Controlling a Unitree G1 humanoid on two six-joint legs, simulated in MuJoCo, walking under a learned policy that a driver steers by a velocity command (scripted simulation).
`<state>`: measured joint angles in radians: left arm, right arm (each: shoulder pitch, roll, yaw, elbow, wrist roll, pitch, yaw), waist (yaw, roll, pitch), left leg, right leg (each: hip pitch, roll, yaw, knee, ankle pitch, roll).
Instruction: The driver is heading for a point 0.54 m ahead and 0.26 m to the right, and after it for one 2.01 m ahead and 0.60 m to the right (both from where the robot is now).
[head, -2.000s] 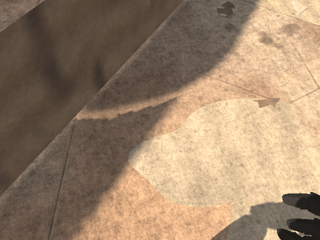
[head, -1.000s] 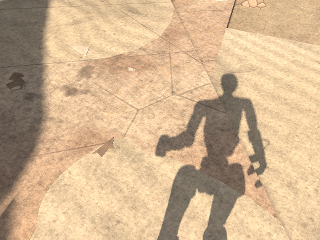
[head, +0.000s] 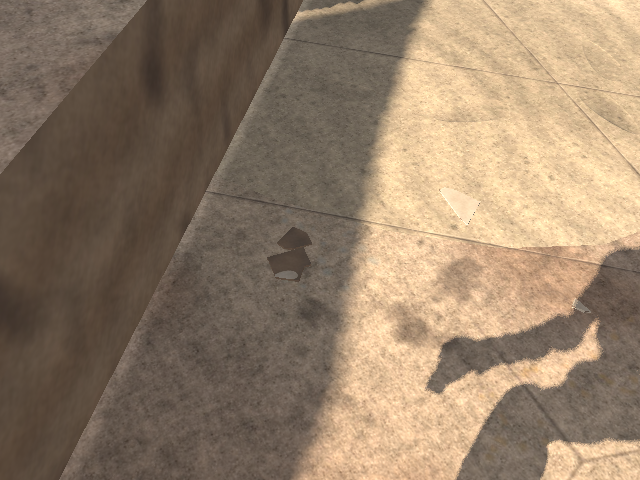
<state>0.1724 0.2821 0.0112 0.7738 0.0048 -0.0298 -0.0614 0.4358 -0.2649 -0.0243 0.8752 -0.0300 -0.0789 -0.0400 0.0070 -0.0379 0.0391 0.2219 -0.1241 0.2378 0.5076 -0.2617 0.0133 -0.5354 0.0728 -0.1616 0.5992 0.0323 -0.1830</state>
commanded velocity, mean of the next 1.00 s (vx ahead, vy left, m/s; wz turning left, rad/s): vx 1.00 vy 0.00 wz -0.66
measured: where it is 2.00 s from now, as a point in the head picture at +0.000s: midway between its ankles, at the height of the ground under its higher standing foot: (486, 94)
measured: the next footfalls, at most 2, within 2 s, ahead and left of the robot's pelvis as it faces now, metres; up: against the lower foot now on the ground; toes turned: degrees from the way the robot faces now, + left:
left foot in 0.38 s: +0.60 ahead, +0.15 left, +0.00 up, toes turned -25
right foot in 0.82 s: +0.83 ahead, -0.24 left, +0.00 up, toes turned -46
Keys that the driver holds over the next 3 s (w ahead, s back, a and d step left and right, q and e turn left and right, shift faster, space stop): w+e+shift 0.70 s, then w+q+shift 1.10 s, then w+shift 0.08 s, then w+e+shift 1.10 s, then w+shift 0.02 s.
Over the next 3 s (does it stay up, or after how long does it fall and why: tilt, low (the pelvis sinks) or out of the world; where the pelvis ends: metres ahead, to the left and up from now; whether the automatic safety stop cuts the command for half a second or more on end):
stays up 2.69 -0.63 0.00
